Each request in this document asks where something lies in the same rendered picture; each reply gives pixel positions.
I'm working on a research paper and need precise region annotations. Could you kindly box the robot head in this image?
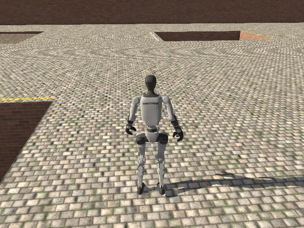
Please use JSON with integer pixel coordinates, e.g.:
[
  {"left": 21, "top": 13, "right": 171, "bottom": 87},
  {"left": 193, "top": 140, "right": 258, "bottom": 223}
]
[{"left": 143, "top": 75, "right": 159, "bottom": 97}]

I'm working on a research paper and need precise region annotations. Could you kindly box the left robot forearm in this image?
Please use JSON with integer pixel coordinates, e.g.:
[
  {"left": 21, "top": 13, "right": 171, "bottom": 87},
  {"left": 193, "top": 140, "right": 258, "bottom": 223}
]
[{"left": 126, "top": 114, "right": 133, "bottom": 129}]

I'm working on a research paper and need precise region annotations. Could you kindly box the right robot upper arm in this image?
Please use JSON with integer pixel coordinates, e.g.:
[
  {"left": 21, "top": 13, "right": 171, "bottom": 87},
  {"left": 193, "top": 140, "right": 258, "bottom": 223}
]
[{"left": 161, "top": 95, "right": 175, "bottom": 122}]

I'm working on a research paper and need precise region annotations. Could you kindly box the robot right hand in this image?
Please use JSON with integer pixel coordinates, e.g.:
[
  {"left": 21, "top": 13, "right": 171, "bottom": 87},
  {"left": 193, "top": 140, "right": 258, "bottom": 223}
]
[{"left": 173, "top": 130, "right": 183, "bottom": 142}]

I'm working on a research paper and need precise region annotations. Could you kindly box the right robot thigh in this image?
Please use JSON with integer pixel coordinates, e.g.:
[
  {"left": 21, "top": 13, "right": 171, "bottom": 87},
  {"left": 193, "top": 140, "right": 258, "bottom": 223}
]
[{"left": 156, "top": 132, "right": 168, "bottom": 163}]

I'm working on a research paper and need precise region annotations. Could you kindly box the left robot upper arm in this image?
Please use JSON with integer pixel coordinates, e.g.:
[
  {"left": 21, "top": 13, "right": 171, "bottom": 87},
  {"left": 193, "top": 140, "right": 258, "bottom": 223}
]
[{"left": 129, "top": 96, "right": 141, "bottom": 121}]

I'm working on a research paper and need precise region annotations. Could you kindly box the right robot forearm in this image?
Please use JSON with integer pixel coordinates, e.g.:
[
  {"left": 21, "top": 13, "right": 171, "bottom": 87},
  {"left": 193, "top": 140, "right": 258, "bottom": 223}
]
[{"left": 171, "top": 114, "right": 181, "bottom": 133}]

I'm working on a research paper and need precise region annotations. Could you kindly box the robot left hand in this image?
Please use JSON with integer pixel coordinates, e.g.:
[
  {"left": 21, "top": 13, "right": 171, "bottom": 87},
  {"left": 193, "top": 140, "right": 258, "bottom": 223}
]
[{"left": 125, "top": 126, "right": 136, "bottom": 135}]

